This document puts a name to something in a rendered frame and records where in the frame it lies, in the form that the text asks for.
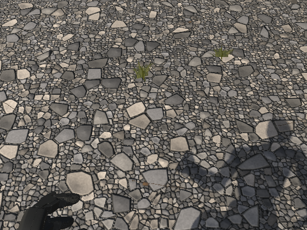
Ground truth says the robot left hand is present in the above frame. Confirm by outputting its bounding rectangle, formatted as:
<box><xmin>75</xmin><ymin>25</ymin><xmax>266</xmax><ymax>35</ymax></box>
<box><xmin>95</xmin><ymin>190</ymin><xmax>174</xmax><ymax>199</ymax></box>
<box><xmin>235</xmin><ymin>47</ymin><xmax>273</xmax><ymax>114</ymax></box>
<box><xmin>17</xmin><ymin>191</ymin><xmax>87</xmax><ymax>230</ymax></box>

